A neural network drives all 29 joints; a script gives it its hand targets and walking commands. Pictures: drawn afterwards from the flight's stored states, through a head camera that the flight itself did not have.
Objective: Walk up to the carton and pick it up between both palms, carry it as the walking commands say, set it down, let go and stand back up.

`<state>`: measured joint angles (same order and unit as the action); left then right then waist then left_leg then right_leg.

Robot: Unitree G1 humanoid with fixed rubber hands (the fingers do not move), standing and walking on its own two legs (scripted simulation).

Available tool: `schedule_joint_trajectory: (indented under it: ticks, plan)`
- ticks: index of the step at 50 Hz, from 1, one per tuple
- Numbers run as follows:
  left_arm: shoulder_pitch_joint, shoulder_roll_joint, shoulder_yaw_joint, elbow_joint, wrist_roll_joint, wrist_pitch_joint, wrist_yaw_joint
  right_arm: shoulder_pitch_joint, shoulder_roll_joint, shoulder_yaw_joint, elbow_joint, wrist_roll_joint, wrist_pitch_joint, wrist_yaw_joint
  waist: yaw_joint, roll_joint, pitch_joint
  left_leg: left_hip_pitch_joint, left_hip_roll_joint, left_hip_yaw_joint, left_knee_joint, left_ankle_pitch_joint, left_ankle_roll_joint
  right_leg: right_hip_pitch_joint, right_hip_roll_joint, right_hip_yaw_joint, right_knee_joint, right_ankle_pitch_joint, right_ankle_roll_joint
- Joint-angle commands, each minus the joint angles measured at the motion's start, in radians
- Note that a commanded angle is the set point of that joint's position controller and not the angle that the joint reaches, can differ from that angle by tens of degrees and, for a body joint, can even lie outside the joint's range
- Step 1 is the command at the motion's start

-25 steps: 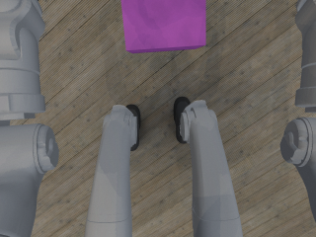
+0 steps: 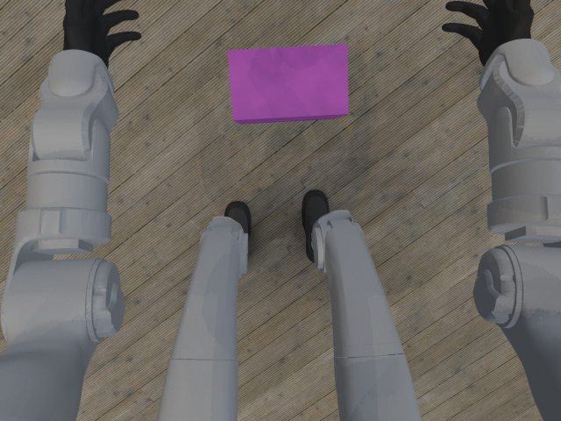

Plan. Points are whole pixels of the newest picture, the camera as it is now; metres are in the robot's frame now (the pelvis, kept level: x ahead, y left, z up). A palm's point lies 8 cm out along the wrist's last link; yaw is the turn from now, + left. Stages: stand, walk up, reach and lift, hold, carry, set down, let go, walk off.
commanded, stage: let go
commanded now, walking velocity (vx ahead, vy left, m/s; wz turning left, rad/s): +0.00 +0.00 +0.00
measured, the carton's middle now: (287, 88) +0.51 -0.03 -0.58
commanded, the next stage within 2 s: stand in 1.18 s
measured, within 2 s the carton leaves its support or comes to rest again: neither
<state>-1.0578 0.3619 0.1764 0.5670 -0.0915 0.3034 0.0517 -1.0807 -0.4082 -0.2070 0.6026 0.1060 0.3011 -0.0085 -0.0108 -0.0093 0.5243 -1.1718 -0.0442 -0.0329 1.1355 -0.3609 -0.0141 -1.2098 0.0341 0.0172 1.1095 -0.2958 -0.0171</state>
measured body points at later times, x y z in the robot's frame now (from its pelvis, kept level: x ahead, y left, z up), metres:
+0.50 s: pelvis +0.06 +0.00 +0.07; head +0.22 +0.00 +0.49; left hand +0.33 +0.23 -0.03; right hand +0.32 -0.23 -0.02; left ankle +0.09 +0.12 -0.63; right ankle +0.12 -0.10 -0.63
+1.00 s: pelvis +0.11 +0.01 +0.10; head +0.12 +0.01 +0.55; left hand +0.28 +0.24 +0.02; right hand +0.28 -0.23 +0.03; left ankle +0.09 +0.12 -0.63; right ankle +0.12 -0.10 -0.63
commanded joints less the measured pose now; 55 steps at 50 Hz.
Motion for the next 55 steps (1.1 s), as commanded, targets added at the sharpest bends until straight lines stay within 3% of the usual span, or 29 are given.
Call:
schedule_joint_trajectory:
  ticks: [1,2,3,7,8,10,12,14,16,17,19,21,24,26,27,28,29,31,34,36,38,40,42,45,49,50,52,55]
  plan:
    - [-0.035,0.198,0.022,-0.327,0.003,-0.007,0.004,-0.018,-0.224,-0.032,-0.314,-0.024,-0.015,-0.012,-0.021,0.017,-2.148,0.597,-0.035,0.008,-0.134,0.374,-0.007,0.924,0.021,0.032,-0.081,0.499,0.015]
    - [0.026,0.212,0.04,-0.337,0.015,-0.002,0.004,0.04,-0.193,-0.025,-0.35,-0.028,-0.007,-0.012,-0.008,-0.016,-2.104,0.594,-0.034,0.007,-0.145,0.379,-0.003,0.926,0.023,0.028,-0.085,0.506,0.024]
    - [0.07,0.209,0.047,-0.382,0.023,-0.001,0.003,0.099,-0.178,-0.003,-0.378,-0.017,-0.003,-0.009,0.008,0.007,-2.086,0.606,-0.035,0.014,-0.165,0.355,-0.005,0.954,0.014,0.036,-0.111,0.481,0.025]
    - [0.301,0.144,0.014,-0.455,0.01,-0.016,-0.013,0.318,-0.128,0.008,-0.477,-0.019,-0.014,0.004,-0.006,0.005,-1.935,0.644,-0.027,0.001,-0.219,0.33,0.002,0.988,0.009,0.048,-0.173,0.453,0.019]
    - [0.344,0.139,0.017,-0.457,0.011,-0.027,-0.019,0.35,-0.114,0.016,-0.49,-0.018,-0.023,0.007,0.006,-0.01,-1.891,0.642,-0.027,0.004,-0.228,0.321,0.007,0.988,0.008,0.047,-0.185,0.437,0.023]
    - [0.447,0.09,-0.005,-0.452,0.004,-0.052,-0.034,0.456,-0.085,0.014,-0.517,-0.035,-0.045,0.011,-0.015,-0.013,-1.826,0.652,-0.023,-0.006,-0.251,0.338,0.011,1.034,0.005,0.064,-0.217,0.471,0.019]
    - [0.546,0.083,0.003,-0.462,0.033,-0.081,-0.036,0.555,-0.063,0.021,-0.542,-0.049,-0.07,0.019,-0.004,-0.014,-1.772,0.697,-0.018,-0.018,-0.278,0.345,0.012,1.039,0.008,0.06,-0.236,0.453,0.023]
    - [0.605,0.055,-0.001,-0.422,0.043,-0.107,-0.039,0.623,-0.027,0.034,-0.493,-0.049,-0.095,0.029,0.016,0.006,-1.635,0.699,-0.016,-0.027,-0.309,0.359,0.007,1.005,0.007,0.057,-0.258,0.436,0.023]
    - [0.691,0.034,-0.003,-0.402,0.062,-0.143,-0.044,0.713,0.003,0.042,-0.495,-0.075,-0.125,0.03,0.007,-0.039,-1.525,0.689,-0.013,-0.024,-0.345,0.311,0.009,1.028,0.007,0.064,-0.291,0.404,0.026]
    - [0.694,0.017,-0.003,-0.372,0.064,-0.158,-0.051,0.72,0.019,0.048,-0.467,-0.07,-0.139,0.034,0.013,-0.022,-1.446,0.662,-0.012,-0.018,-0.357,0.294,0.009,1.0,-0.001,0.066,-0.304,0.385,0.026]
    - [0.796,0.002,-0.005,-0.315,0.097,-0.189,-0.058,0.842,0.06,0.054,-0.392,-0.09,-0.172,0.041,0.016,-0.006,-1.263,0.674,-0.006,-0.016,-0.414,0.252,0.003,0.944,-0.005,0.063,-0.355,0.315,0.027]
    - [0.845,-0.019,-0.002,-0.239,0.098,-0.206,-0.071,0.878,0.066,0.06,-0.331,-0.099,-0.199,0.049,-0.006,-0.017,-1.03,0.646,0.013,-0.015,-0.466,0.135,0.001,0.873,-0.021,0.062,-0.42,0.171,0.026]
    - [0.9,-0.009,-0.013,-0.237,0.104,-0.241,-0.081,0.956,0.081,0.057,-0.303,-0.119,-0.23,0.054,0.001,0.018,-0.929,0.725,0.022,-0.008,-0.522,0.124,-0.003,0.895,-0.019,0.04,-0.481,0.12,0.02]
    - [0.991,-0.009,-0.023,-0.224,0.106,-0.255,-0.084,1.021,0.087,0.071,-0.317,-0.123,-0.246,0.056,0.012,0.015,-0.884,0.78,0.019,-0.005,-0.561,0.133,-0.003,0.95,-0.014,0.027,-0.519,0.118,0.02]
    - [0.993,-0.024,-0.034,-0.245,0.101,-0.264,-0.088,1.042,0.086,0.079,-0.327,-0.124,-0.253,0.055,-0.001,0.015,-0.871,0.805,0.014,-0.003,-0.565,0.145,-0.002,0.971,-0.017,0.029,-0.536,0.132,0.021]
    - [1.042,-0.038,-0.037,-0.22,0.101,-0.268,-0.092,1.072,0.104,0.086,-0.323,-0.126,-0.259,0.055,0.001,-0.009,-0.829,0.819,0.013,-0.005,-0.592,0.139,-0.001,0.992,-0.018,0.024,-0.561,0.126,0.023]
    - [1.088,-0.039,-0.038,-0.216,0.114,-0.271,-0.092,1.121,0.102,0.088,-0.299,-0.129,-0.257,0.057,0.004,0.006,-0.785,0.844,0.008,0.005,-0.62,0.142,-0.005,1.017,-0.019,0.017,-0.586,0.13,0.026]
    - [1.103,-0.041,-0.046,-0.25,0.121,-0.282,-0.099,1.137,0.097,0.095,-0.328,-0.122,-0.268,0.06,0.018,0.005,-0.734,0.898,0.008,-0.003,-0.647,0.149,0.003,1.027,-0.014,0.014,-0.615,0.117,0.022]
    - [1.179,-0.053,-0.066,-0.265,0.125,-0.286,-0.112,1.226,0.093,0.099,-0.336,-0.116,-0.266,0.06,-0.006,0.02,-0.644,0.934,0.015,0.006,-0.698,0.182,0.004,1.101,-0.017,0.011,-0.652,0.177,0.021]
    - [1.198,-0.055,-0.072,-0.302,0.12,-0.285,-0.118,1.231,0.092,0.103,-0.384,-0.12,-0.272,0.064,0.001,-0.009,-0.629,0.98,0.014,0.009,-0.714,0.199,0.006,1.145,-0.016,0.01,-0.678,0.188,0.024]
    - [1.209,-0.059,-0.078,-0.306,0.122,-0.273,-0.117,1.242,0.092,0.119,-0.382,-0.124,-0.261,0.071,0.017,0.005,-0.553,0.977,0.023,0.013,-0.742,0.173,0.004,1.147,-0.021,0.006,-0.696,0.149,0.025]
    - [1.2,-0.054,-0.08,-0.299,0.114,-0.253,-0.124,1.23,0.094,0.11,-0.372,-0.131,-0.241,0.071,0.01,-0.001,-0.505,0.985,0.026,0.016,-0.757,0.127,0.0,1.142,-0.024,0.006,-0.712,0.104,0.025]
    - [1.183,-0.047,-0.086,-0.322,0.121,-0.241,-0.124,1.231,0.091,0.106,-0.358,-0.134,-0.225,0.078,0.017,0.048,-0.483,0.993,0.028,0.012,-0.774,0.087,-0.007,1.166,-0.016,-0.004,-0.717,0.077,0.021]
    - [1.153,-0.048,-0.079,-0.31,0.115,-0.216,-0.125,1.209,0.095,0.102,-0.353,-0.133,-0.2,0.084,0.017,0.03,-0.438,1.002,0.027,0.011,-0.764,0.099,-0.003,1.145,-0.015,-0.002,-0.716,0.088,0.02]
    - [1.193,-0.043,-0.084,-0.293,0.111,-0.194,-0.131,1.238,0.082,0.096,-0.341,-0.141,-0.176,0.077,0.006,-0.014,-0.451,1.044,0.017,0.01,-0.756,0.181,0.002,1.161,-0.01,0.009,-0.716,0.158,0.025]
    - [1.201,-0.044,-0.077,-0.29,0.124,-0.187,-0.126,1.241,0.084,0.103,-0.331,-0.137,-0.171,0.079,0.019,0.016,-0.434,1.031,0.017,0.007,-0.757,0.203,-0.002,1.174,-0.007,0.01,-0.709,0.181,0.022]
    - [1.215,-0.041,-0.084,-0.27,0.121,-0.171,-0.126,1.231,0.076,0.111,-0.323,-0.135,-0.159,0.073,0.021,0.002,-0.407,1.023,0.016,0.007,-0.764,0.209,0.001,1.185,-0.01,0.012,-0.713,0.199,0.024]
    - [1.236,-0.038,-0.093,-0.269,0.116,-0.176,-0.115,1.259,0.084,0.114,-0.314,-0.133,-0.161,0.066,0.03,0.026,-0.483,1.079,0.013,-0.003,-0.746,0.337,0.0,1.215,-0.007,0.02,-0.693,0.328,0.029]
